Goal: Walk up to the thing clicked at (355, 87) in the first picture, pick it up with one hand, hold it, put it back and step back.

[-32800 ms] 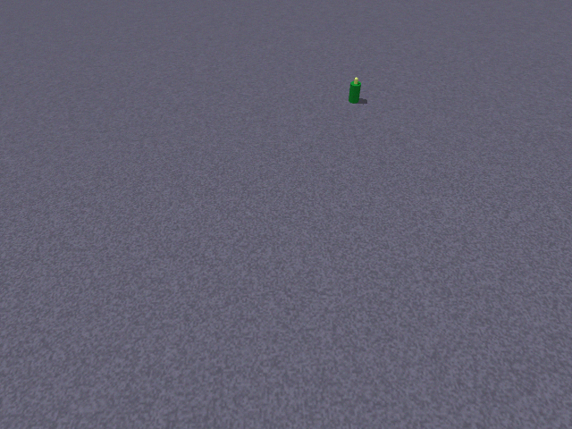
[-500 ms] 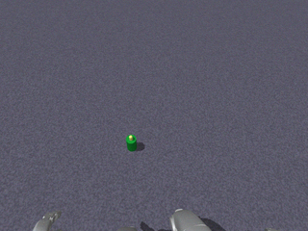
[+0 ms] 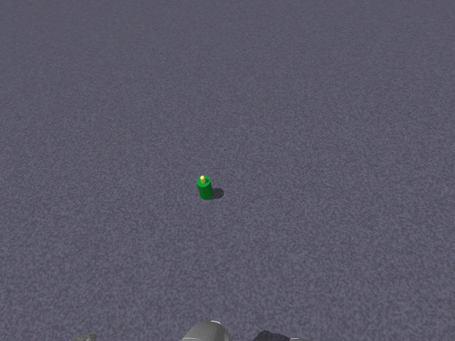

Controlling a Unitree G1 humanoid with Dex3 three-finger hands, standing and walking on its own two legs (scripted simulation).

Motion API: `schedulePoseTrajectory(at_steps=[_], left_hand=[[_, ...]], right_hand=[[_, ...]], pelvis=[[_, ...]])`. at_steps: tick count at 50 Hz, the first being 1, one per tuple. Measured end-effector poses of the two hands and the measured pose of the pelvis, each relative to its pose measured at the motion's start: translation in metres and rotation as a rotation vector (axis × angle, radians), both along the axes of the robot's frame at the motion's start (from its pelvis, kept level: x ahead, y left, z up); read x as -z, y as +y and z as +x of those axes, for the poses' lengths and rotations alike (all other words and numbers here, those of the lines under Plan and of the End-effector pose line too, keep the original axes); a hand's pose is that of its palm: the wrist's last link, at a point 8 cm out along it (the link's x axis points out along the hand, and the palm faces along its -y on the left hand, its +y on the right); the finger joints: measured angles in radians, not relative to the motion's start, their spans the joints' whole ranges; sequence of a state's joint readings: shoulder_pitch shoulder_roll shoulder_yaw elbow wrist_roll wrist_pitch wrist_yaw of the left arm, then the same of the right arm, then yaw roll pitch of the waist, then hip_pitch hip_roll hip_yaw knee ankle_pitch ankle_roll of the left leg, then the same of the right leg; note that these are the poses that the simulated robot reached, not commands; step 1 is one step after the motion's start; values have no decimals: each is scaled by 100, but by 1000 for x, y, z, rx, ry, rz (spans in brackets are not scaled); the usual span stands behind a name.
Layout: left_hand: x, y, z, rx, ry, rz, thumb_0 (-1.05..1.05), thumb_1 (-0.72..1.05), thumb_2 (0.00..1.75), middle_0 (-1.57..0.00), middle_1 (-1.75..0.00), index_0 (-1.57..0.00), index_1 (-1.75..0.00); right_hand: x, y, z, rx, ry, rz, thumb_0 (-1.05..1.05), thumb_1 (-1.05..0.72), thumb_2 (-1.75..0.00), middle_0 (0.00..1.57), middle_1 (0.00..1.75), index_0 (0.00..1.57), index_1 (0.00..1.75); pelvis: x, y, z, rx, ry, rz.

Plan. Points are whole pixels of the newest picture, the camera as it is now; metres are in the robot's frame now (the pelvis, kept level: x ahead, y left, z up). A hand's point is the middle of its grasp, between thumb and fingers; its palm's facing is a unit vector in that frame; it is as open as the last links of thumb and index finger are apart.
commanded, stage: step back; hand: left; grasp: from the side
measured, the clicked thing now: (204, 186) +0.85 +0.22 -0.68
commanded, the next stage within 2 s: stand in 1.52 s
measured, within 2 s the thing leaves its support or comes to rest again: neither
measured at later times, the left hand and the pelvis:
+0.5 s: hand out of the picture -0.12 +0.24 -0.15, palm faces -0.04 -0.92 -0.39, open 7.4 cm; pelvis -0.17 -0.03 -0.01, yaw -2 degrees
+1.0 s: hand out of the picture -0.11 +0.24 -0.14, palm faces +0.03 -0.91 -0.41, open 7.4 cm; pelvis -0.19 -0.04 +0.00, yaw +2 degrees
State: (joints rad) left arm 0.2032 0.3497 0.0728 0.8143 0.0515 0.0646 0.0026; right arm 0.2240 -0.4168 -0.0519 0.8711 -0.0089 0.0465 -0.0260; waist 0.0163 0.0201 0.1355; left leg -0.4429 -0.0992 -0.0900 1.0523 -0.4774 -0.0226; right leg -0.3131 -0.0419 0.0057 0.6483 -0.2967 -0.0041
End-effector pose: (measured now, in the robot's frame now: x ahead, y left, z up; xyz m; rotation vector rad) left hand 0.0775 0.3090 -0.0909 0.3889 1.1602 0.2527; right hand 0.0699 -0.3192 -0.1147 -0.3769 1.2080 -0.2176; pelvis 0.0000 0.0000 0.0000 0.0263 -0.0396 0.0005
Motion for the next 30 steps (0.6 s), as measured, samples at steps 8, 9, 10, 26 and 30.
schedulePoseTrajectory(at_steps=[8,9,10,26,30], left_hand=[[17,9,-21,3,-108,-33,1,90,90,-21,-30,-20,-30],[17,8,-27,3,-99,-40,1,90,90,-21,-30,-20,-30],[17,7,-34,-1,-93,-47,1,90,90,-21,-30,-20,-30],[21,-28,-210,-10,86,-39,1,90,90,-21,-30,-20,-30],[14,-28,-240,-49,99,-29,1,90,89,-21,-30,-21,-30]], right_hand=[[2,18,-68,-43,69,-12,1,-91,-90,20,30,21,30],[-2,19,-74,-46,60,-10,1,-91,-90,20,30,21,30],[-5,20,-79,-48,49,-11,1,-91,-90,20,30,21,30],[-12,-29,-142,-16,-125,-13,1,-91,-90,20,30,21,30],[-6,-31,-173,-8,-61,6,1,-91,-90,20,30,21,30]], pelvis=[[10,6,-63,-47,-21,-1],[8,6,-70,-50,-22,-16],[5,5,-77,-50,-21,-25],[5,-30,-175,48,-7,-36],[1,-29,-184,24,-6,-19]])
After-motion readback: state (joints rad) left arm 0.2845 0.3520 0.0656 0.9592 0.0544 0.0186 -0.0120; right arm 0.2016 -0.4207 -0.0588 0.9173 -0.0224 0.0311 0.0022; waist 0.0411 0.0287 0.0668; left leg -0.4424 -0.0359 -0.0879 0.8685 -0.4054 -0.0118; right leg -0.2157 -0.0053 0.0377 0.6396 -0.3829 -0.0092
